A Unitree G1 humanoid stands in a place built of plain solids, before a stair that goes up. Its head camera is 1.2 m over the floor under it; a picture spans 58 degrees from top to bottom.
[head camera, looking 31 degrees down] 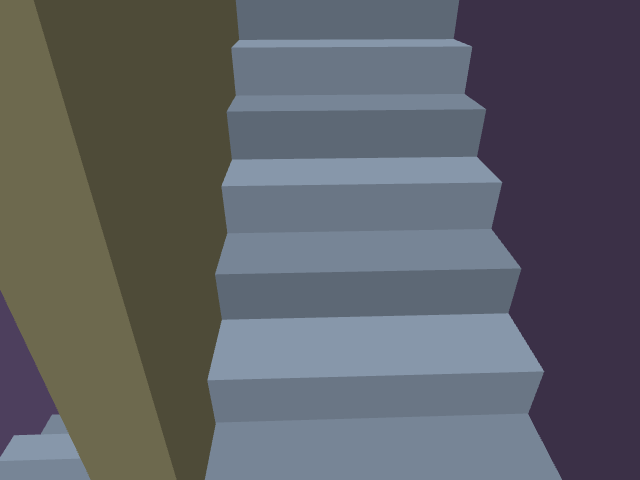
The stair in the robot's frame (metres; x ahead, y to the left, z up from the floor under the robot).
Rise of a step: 0.17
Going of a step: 0.23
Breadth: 0.87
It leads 2 degrees to the left of straight ahead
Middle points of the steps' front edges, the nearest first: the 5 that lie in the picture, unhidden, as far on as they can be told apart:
0.77 -0.15 0.33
1.00 -0.14 0.50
1.23 -0.13 0.66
1.45 -0.12 0.83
1.68 -0.12 1.00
